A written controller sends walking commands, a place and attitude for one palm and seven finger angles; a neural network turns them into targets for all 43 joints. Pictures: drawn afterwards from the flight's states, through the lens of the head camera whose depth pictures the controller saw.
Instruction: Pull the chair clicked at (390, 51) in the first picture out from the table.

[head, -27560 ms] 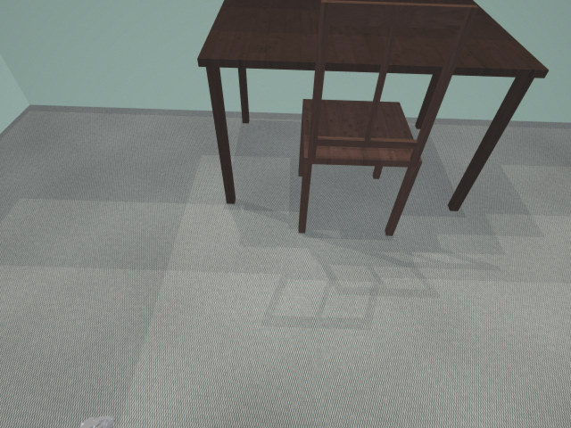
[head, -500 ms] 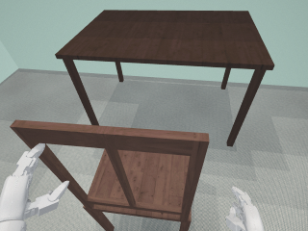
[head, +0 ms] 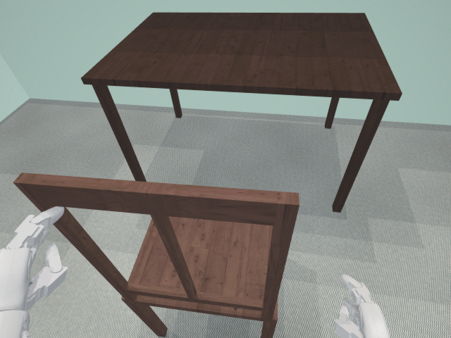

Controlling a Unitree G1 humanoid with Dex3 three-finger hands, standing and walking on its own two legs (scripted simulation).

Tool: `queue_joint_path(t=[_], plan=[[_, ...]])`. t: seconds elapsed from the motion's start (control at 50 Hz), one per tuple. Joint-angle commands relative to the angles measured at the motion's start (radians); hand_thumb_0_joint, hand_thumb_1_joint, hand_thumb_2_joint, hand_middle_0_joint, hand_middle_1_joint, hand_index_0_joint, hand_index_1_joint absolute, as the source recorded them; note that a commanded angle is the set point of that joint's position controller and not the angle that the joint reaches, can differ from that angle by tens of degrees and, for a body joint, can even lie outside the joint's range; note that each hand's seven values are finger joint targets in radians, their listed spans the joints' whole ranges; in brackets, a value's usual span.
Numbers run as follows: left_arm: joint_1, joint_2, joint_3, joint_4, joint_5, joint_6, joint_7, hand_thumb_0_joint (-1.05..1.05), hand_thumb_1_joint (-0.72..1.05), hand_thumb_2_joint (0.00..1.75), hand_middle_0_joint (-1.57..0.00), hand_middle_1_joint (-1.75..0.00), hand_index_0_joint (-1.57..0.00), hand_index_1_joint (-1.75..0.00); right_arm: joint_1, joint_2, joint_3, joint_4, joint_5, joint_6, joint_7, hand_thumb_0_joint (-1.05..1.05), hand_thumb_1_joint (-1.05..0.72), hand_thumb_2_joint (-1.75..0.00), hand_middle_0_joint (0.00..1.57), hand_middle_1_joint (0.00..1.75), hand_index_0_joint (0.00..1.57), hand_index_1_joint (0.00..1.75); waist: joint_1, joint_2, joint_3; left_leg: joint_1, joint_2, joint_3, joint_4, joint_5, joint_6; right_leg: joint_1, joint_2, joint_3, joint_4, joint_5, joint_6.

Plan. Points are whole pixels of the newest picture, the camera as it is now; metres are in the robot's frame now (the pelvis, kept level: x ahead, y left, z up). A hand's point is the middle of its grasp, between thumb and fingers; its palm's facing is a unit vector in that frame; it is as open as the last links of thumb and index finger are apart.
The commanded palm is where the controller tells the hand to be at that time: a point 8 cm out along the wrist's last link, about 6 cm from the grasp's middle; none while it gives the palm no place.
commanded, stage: step back with the hand held close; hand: left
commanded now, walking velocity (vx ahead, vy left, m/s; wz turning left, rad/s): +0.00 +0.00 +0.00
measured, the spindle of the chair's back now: (179, 262) +0.26 +0.15 -0.05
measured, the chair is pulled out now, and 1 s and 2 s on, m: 0.53 0.53 0.53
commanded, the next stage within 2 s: stop stepping back and stand still in 1.72 s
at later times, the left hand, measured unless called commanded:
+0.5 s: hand (26, 256) +0.15 +0.27 +0.18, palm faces +0.40 -0.73 -0.55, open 7.2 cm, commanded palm +0.09 +0.31 +0.18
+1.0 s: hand out of the picture +0.09 +0.29 +0.18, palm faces +0.50 -0.70 -0.51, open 7.4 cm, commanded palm +0.03 +0.32 +0.18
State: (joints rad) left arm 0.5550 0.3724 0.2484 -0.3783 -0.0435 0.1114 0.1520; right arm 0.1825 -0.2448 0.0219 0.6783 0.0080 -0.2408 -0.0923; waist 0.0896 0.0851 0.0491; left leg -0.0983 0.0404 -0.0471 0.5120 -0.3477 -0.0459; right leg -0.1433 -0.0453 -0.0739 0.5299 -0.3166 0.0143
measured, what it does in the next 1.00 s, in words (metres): shifts its weight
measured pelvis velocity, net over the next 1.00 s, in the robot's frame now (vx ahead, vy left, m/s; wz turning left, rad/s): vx -0.11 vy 0.02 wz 0.01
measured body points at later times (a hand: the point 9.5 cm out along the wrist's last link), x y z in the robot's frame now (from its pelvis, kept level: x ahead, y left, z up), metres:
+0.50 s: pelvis -0.05 +0.01 +0.00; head +0.00 +0.00 +0.45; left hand +0.13 +0.30 +0.21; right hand +0.15 -0.22 -0.09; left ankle -0.04 +0.15 -0.73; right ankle -0.02 -0.13 -0.73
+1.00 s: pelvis -0.11 +0.02 -0.02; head -0.10 +0.01 +0.43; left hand +0.05 +0.33 +0.20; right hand +0.04 -0.22 -0.11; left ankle -0.04 +0.15 -0.73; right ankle -0.02 -0.12 -0.73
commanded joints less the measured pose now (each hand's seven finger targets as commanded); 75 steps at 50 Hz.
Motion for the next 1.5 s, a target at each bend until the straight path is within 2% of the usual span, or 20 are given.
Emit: queue_joint_path(t=[0.0,0.1,0.12,0.16,0.24,0.34,0.52,0.6,0.68,0.72,0.78,0.84,1.0,1.08,1.16,1.24,1.32,1.38,1.42,1.48], plan=[[-0.245,0.262,0.232,-0.452,0.008,-0.202,0.062,0.0,0.9,0.9,-0.2,-0.3,-0.2,-0.3,-0.127,-0.092,-0.031,-0.168,0.005,-0.064,-0.005,0.0,-0.9,-0.9,0.2,0.3,0.2,0.3,-0.019,0.071,-0.174,0.01,0.003,0.028,-0.06,0.353,0.047,0.049,-0.029,0.006,-0.058,0.322,-0.033],[-0.275,0.255,0.214,-0.467,0.006,-0.208,0.059,0.0,0.9,0.9,-0.2,-0.3,-0.2,-0.3,-0.132,-0.094,-0.028,-0.17,0.005,-0.069,-0.005,0.0,-0.9,-0.9,0.2,0.3,0.2,0.3,-0.025,0.063,-0.17,0.001,0.001,0.031,-0.061,0.323,0.048,0.044,-0.029,0.007,-0.064,0.303,-0.031],[-0.506,0.419,0.357,-0.453,-0.018,-0.261,0.036,0.0,0.9,0.9,-0.2,-0.3,-0.2,-0.3,-0.112,-0.101,-0.03,-0.222,0.03,-0.018,-0.008,0.0,-0.9,-0.9,0.2,0.3,0.2,0.3,-0.043,0.095,-0.021,-0.042,0.022,0.008,-0.071,0.28,0.059,-0.049,-0.055,0.136,-0.127,0.384,-0.044],[-0.402,0.322,0.299,-0.373,-0.022,-0.269,0.015,0.0,0.9,0.9,-0.2,-0.3,-0.2,-0.3,-0.108,-0.103,-0.052,-0.206,0.025,0.015,-0.008,0.0,-0.9,-0.9,0.2,0.3,0.2,0.3,-0.063,-0.031,-0.065,-0.048,0.028,0.008,-0.054,0.272,0.052,0.006,-0.095,0.148,-0.134,0.472,-0.05],[-0.201,0.267,0.269,-0.455,-0.021,-0.293,0.021,0.0,0.9,0.9,-0.2,-0.3,-0.2,-0.3,-0.129,-0.098,-0.051,-0.237,0.02,0.055,-0.002,0.0,-0.9,-0.9,0.2,0.3,0.2,0.3,-0.055,0.083,-0.207,0.012,0.07,-0.011,-0.072,0.501,0.062,0.084,-0.093,0.106,-0.063,0.522,-0.034],[-0.058,0.279,0.31,-0.523,-0.018,-0.304,0.042,0.0,0.9,0.9,-0.2,-0.3,-0.2,-0.3,-0.122,-0.089,-0.065,-0.252,0.021,0.086,0.0,0.0,-0.9,-0.9,0.2,0.3,0.2,0.3,-0.051,0.089,-0.282,-0.026,0.11,-0.041,-0.055,0.587,0.067,0.09,-0.083,0.078,-0.006,0.481,-0.02],[0.058,0.175,0.308,-0.147,-0.006,-0.277,0.038,0.0,0.9,0.9,-0.2,-0.3,-0.2,-0.3,-0.112,-0.078,-0.105,-0.209,0.027,0.149,-0.002,0.0,-0.9,-0.9,0.2,0.3,0.2,0.3,-0.082,-0.085,-0.141,-0.229,0.068,-0.01,-0.032,0.17,0.056,-0.061,-0.101,0.138,-0.093,0.279,-0.04],[-0.027,0.206,0.276,-0.225,0.005,-0.289,0.038,0.0,0.9,0.9,-0.2,-0.3,-0.2,-0.3,-0.102,-0.08,-0.086,-0.232,0.021,0.147,0.0,0.0,-0.9,-0.9,0.2,0.3,0.2,0.3,-0.083,-0.227,-0.09,-0.233,0.012,0.008,0.054,-0.061,0.06,-0.224,-0.16,0.189,-0.212,-0.065,-0.067],[-0.068,0.262,0.318,-0.364,0.019,-0.325,0.056,0.0,0.9,0.9,-0.2,-0.3,-0.2,-0.3,-0.109,-0.092,-0.065,-0.256,0.011,0.12,-0.015,0.0,-0.9,-0.9,0.2,0.3,0.2,0.3,-0.074,-0.057,-0.075,-0.324,0.071,-0.064,-0.121,-0.156,0.087,-0.186,-0.084,0.126,-0.138,-0.185,-0.026],[-0.072,0.297,0.363,-0.384,0.033,-0.346,0.068,0.0,0.9,0.9,-0.2,-0.3,-0.2,-0.3,-0.113,-0.104,-0.07,-0.253,0.016,0.102,-0.023,0.0,-0.9,-0.9,0.2,0.3,0.2,0.3,-0.075,0.125,-0.073,-0.486,0.133,-0.129,-0.227,-0.268,0.121,-0.03,-0.031,0.09,-0.009,-0.119,-0.002],[-0.03,0.267,0.361,-0.395,0.026,-0.373,0.061,0.0,0.9,0.9,-0.2,-0.3,-0.2,-0.3,-0.071,-0.097,-0.073,-0.257,0.016,0.077,-0.015,0.0,-0.9,-0.9,0.2,0.3,0.2,0.3,-0.069,0.127,-0.127,-0.513,0.13,-0.122,-0.169,-0.131,0.116,0.063,-0.018,0.068,0.071,0.109,-0.005],[-0.005,0.233,0.361,-0.323,0.026,-0.379,0.058,0.0,0.9,0.9,-0.2,-0.3,-0.2,-0.3,-0.054,-0.096,-0.078,-0.244,0.019,0.058,-0.01,0.0,-0.9,-0.9,0.2,0.3,0.2,0.3,-0.073,0.151,-0.104,-0.613,0.128,-0.103,-0.183,-0.283,0.115,0.104,-0.014,0.077,0.097,0.035,-0.004],[-0.109,0.232,0.313,-0.283,0.028,-0.387,0.061,0.0,0.9,0.9,-0.2,-0.3,-0.2,-0.3,-0.032,-0.09,-0.08,-0.192,-0.005,0.049,0.009,0.0,-0.9,-0.9,0.2,0.3,0.2,0.3,-0.088,-0.203,-0.05,-0.324,-0.002,-0.009,0.16,-0.215,0.065,-0.342,-0.168,0.276,-0.244,-0.311,-0.095],[-0.097,0.262,0.347,-0.346,0.023,-0.402,0.065,0.0,0.9,0.9,-0.2,-0.3,-0.2,-0.3,-0.056,-0.086,-0.074,-0.185,-0.007,0.064,0.012,0.0,-0.9,-0.9,0.2,0.3,0.2,0.3,-0.086,-0.149,-0.123,-0.274,0.028,-0.054,0.063,-0.176,0.081,-0.3,-0.144,0.199,-0.168,-0.208,-0.072],[-0.063,0.268,0.39,-0.425,0.032,-0.433,0.068,0.0,0.9,0.9,-0.2,-0.3,-0.2,-0.3,-0.075,-0.104,-0.085,-0.213,-0.001,0.043,0.005,0.0,-0.9,-0.9,0.2,0.3,0.2,0.3,-0.084,0.149,-0.13,-0.565,0.198,-0.201,-0.208,-0.261,0.139,-0.023,0.009,0.07,0.178,-0.047,-0.008],[0.024,0.248,0.402,-0.353,0.017,-0.445,0.04,0.0,0.9,0.9,-0.2,-0.3,-0.2,-0.3,-0.045,-0.099,-0.103,-0.215,0.015,0.024,0.011,0.0,-0.9,-0.9,0.2,0.3,0.2,0.3,-0.081,0.145,-0.122,-0.603,0.208,-0.134,-0.138,-0.239,0.146,0.006,0.013,0.081,0.207,0.01,-0.017],[-0.077,0.294,0.436,-0.332,0.024,-0.47,0.037,0.0,0.9,0.9,-0.2,-0.3,-0.2,-0.3,-0.028,-0.093,-0.111,-0.177,0.001,0.0,0.008,0.0,-0.9,-0.9,0.2,0.3,0.2,0.3,-0.088,-0.022,-0.095,-0.606,0.09,-0.035,0.039,-0.369,0.103,-0.093,-0.072,0.226,0.047,-0.056,-0.072],[-0.087,0.276,0.376,-0.313,0.014,-0.445,0.049,0.0,0.9,0.9,-0.2,-0.3,-0.2,-0.3,-0.019,-0.065,-0.107,-0.149,-0.016,0.012,0.032,0.0,-0.9,-0.9,0.2,0.3,0.2,0.3,-0.093,-0.268,-0.127,-0.317,-0.034,0.047,0.429,-0.194,0.034,-0.368,-0.289,0.444,-0.291,-0.262,-0.175],[-0.1,0.282,0.38,-0.337,0.02,-0.439,0.052,0.0,0.9,0.9,-0.2,-0.3,-0.2,-0.3,-0.048,-0.059,-0.099,-0.136,-0.019,0.03,0.042,0.0,-0.9,-0.9,0.2,0.3,0.2,0.3,-0.092,-0.291,-0.17,-0.272,-0.04,0.025,0.468,-0.135,0.037,-0.299,-0.315,0.381,-0.259,-0.006,-0.198],[-0.067,0.268,0.388,-0.358,0.023,-0.459,0.047,0.0,0.9,0.9,-0.2,-0.3,-0.2,-0.3,-0.049,-0.05,-0.082,-0.151,-0.013,0.036,0.027,0.0,-0.9,-0.9,0.2,0.3,0.2,0.3,-0.098,-0.254,-0.125,-0.203,-0.016,0.036,0.043,-0.066,0.051,-0.244,-0.203,0.229,-0.127,0.12,-0.104]])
